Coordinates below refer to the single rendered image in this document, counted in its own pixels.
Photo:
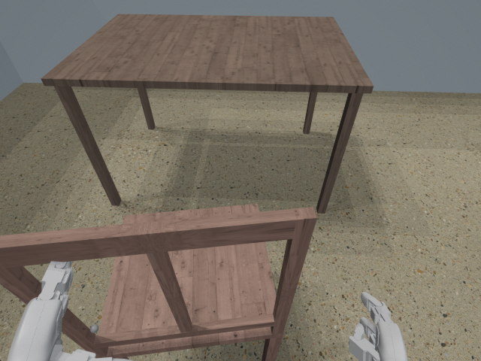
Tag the robot right hand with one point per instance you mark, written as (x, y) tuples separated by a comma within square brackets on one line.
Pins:
[(385, 340)]

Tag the table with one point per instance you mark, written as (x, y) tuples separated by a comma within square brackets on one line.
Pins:
[(252, 53)]

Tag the robot left hand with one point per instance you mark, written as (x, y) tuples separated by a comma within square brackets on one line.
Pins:
[(41, 323)]

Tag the chair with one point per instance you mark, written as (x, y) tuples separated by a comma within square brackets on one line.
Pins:
[(180, 279)]

